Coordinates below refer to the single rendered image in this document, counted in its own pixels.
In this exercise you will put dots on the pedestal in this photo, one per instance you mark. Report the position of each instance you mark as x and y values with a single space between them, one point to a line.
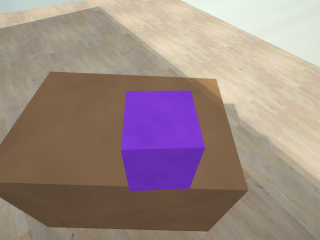
61 162

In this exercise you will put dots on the carton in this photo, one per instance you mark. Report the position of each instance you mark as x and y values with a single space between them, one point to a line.
162 142

